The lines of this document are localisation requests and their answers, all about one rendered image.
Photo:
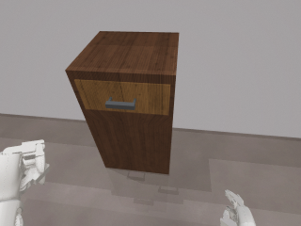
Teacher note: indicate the robot right hand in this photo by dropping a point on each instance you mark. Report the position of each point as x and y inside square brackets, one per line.
[241, 215]

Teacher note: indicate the handle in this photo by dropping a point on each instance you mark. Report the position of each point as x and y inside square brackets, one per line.
[120, 105]

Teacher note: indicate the robot left hand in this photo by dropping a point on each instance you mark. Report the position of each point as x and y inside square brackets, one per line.
[13, 162]

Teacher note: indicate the drawer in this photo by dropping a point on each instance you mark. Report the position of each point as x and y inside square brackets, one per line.
[150, 98]

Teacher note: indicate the left robot forearm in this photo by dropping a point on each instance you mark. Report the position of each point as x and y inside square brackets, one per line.
[10, 213]

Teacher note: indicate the cabinet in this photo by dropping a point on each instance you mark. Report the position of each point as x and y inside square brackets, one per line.
[130, 140]

